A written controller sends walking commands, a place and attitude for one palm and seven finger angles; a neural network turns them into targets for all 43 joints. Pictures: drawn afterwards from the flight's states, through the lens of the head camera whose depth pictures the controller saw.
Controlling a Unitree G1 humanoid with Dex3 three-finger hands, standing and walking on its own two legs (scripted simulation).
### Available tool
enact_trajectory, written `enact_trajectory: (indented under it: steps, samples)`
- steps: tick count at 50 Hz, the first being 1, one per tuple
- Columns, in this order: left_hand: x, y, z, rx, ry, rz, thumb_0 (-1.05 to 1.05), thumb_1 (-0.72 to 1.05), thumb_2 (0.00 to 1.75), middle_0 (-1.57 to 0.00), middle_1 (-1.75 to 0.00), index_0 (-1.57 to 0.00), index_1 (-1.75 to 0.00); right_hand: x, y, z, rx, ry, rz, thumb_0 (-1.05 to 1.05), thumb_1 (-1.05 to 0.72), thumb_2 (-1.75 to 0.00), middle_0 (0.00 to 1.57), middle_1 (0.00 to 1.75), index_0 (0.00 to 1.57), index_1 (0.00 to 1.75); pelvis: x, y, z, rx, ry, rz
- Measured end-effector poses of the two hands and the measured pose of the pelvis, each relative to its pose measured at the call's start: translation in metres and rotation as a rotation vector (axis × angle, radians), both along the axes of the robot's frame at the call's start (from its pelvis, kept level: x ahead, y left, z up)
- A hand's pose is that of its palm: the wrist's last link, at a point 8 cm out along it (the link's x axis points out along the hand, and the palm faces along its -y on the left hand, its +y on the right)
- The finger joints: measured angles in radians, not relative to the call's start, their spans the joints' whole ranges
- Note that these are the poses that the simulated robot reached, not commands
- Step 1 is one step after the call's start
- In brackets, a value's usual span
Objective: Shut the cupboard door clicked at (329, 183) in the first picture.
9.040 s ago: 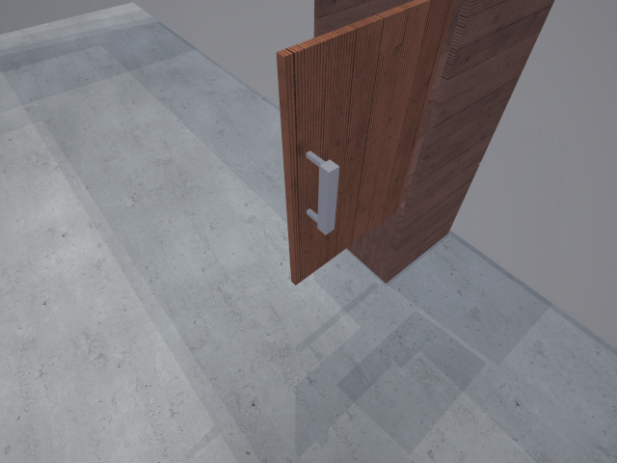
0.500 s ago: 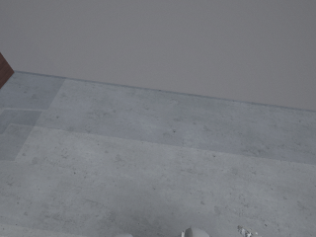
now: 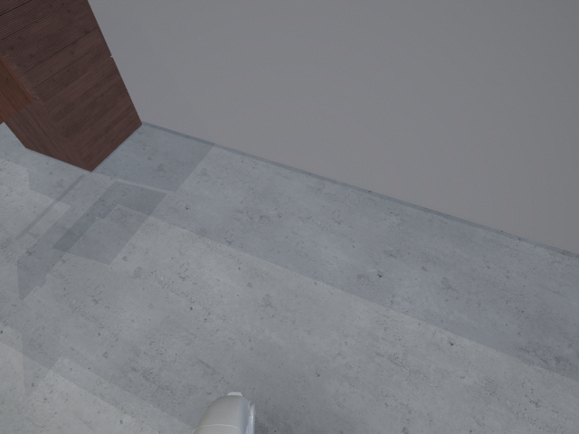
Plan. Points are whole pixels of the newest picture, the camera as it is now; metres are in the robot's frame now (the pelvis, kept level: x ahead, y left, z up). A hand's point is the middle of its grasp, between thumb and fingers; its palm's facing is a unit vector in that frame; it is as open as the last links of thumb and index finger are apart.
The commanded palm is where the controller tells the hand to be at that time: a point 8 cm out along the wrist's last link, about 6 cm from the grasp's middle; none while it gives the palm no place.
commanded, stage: walk to a spot facing it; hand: left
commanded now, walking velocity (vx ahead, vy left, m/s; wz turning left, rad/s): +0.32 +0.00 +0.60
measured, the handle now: out of the picture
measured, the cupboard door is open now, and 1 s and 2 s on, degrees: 91 91 91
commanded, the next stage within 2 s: turn to face it in 1.80 s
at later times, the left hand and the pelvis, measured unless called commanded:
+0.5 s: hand (135, 376) +0.22 +0.28 -0.17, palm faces +0.28 -0.95 -0.16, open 7.4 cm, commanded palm none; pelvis +0.17 +0.07 +0.00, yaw +14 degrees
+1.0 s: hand (171, 283) +0.39 +0.26 -0.16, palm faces +0.43 -0.88 -0.22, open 7.1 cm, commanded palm none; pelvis +0.40 +0.06 +0.00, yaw +24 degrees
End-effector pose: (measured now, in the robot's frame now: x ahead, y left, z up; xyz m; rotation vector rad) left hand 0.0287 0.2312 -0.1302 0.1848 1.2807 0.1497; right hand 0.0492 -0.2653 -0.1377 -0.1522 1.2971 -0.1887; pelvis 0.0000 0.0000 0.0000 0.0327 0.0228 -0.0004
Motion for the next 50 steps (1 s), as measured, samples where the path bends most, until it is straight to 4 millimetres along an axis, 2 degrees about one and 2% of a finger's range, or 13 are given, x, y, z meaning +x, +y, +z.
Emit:
enact_trajectory:
  steps: [3,7,10,12,15,20,23,31,38,40,43,46,50]
  samples:
    - [-0.026,0.0,-0.005,-0.018,0.078,0.081,0.01,0.91,0.9,-0.2,-0.3,-0.2,-0.3,0.051,0.009,0.001,-0.004,-0.025,0.087,0.01,-0.91,-0.9,0.2,0.3,0.2,0.3,0.017,0.004,-0.002,-0.002,0.001,0.048]
    - [-0.056,0.005,-0.015,-0.04,0.189,0.191,0.01,0.91,0.9,-0.2,-0.3,-0.2,-0.3,0.132,0.038,0.0,-0.003,-0.088,0.217,0.01,-0.91,-0.9,0.2,0.3,0.2,0.3,0.045,0.016,-0.01,-0.006,-0.001,0.108]
    - [-0.067,0.016,-0.027,-0.06,0.266,0.254,0.01,0.91,0.9,-0.2,-0.3,-0.2,-0.3,0.193,0.069,-0.003,-0.009,-0.175,0.299,0.01,-0.91,-0.9,0.2,0.3,0.2,0.3,0.071,0.033,-0.022,-0.004,-0.006,0.143]
    - [-0.064,0.028,-0.037,-0.076,0.3,0.276,0.01,0.91,0.9,-0.2,-0.3,-0.2,-0.3,0.224,0.087,-0.007,-0.02,-0.251,0.324,0.01,-0.91,-0.9,0.2,0.3,0.2,0.3,0.086,0.047,-0.034,-0.03,-0.008,0.165]
    - [-0.027,0.051,-0.043,-0.059,0.25,0.292,0.01,0.91,0.9,-0.2,-0.3,-0.2,-0.3,0.24,0.105,-0.002,-0.027,-0.261,0.339,0.0,-0.91,-0.9,0.2,0.3,0.2,0.3,0.103,0.056,-0.032,-0.025,-0.025,0.187]
    - [0.078,0.082,-0.029,-0.036,0.005,0.284,0.01,0.91,0.9,-0.19,-0.29,-0.2,-0.29,0.233,0.121,0.006,-0.023,-0.152,0.352,0.0,-0.91,-0.9,0.2,0.3,0.2,0.3,0.135,0.066,-0.013,-0.035,-0.034,0.232]
    - [0.136,0.09,-0.016,-0.034,-0.107,0.263,0.01,0.91,0.9,-0.19,-0.29,-0.19,-0.29,0.227,0.119,0.009,-0.026,-0.095,0.316,0.0,-0.92,-0.9,0.2,0.3,0.21,0.3,0.157,0.071,-0.005,-0.037,-0.034,0.247]
    - [0.262,0.093,-0.001,-0.036,-0.222,0.188,0.01,0.91,0.9,-0.19,-0.29,-0.2,-0.3,0.212,0.104,0.006,-0.02,0.075,0.216,0.0,-0.92,-0.9,0.2,0.3,0.2,0.3,0.229,0.071,-0.002,-0.02,-0.018,0.266]
    - [0.367,0.08,-0.005,-0.01,-0.265,0.129,0.01,0.91,0.9,-0.2,-0.29,-0.2,-0.3,0.216,0.089,-0.013,0.01,0.274,0.154,0.0,-0.91,-0.9,0.2,0.3,0.2,0.3,0.306,0.057,-0.019,0.0,-0.001,0.287]
    - [0.384,0.075,-0.005,0.001,-0.283,0.141,0.01,0.91,0.9,-0.2,-0.3,-0.2,-0.3,0.231,0.084,-0.018,0.019,0.322,0.158,0.01,-0.91,-0.9,0.2,0.3,0.2,0.3,0.324,0.053,-0.022,-0.012,-0.014,0.305]
    - [0.383,0.067,-0.003,0.0,-0.262,0.208,0.01,0.91,0.9,-0.2,-0.3,-0.2,-0.3,0.273,0.081,-0.016,0.021,0.319,0.199,0.01,-0.91,-0.9,0.2,0.3,0.2,0.3,0.349,0.05,-0.015,-0.012,-0.03,0.342]
    - [0.364,0.056,-0.004,-0.015,-0.181,0.29,0.0,0.91,0.9,-0.2,-0.29,-0.2,-0.3,0.335,0.084,-0.012,0.015,0.256,0.254,0.01,-0.91,-0.9,0.2,0.3,0.2,0.3,0.373,0.05,-0.007,-0.015,-0.031,0.374]
    - [0.336,0.065,-0.002,0.029,-0.108,0.422,-0.03,0.97,0.9,-0.2,-0.3,-0.2,-0.3,0.425,0.101,-0.008,0.014,0.141,0.346,0.01,-0.91,-0.9,0.2,0.3,0.2,0.3,0.404,0.056,-0.001,-0.023,-0.025,0.418]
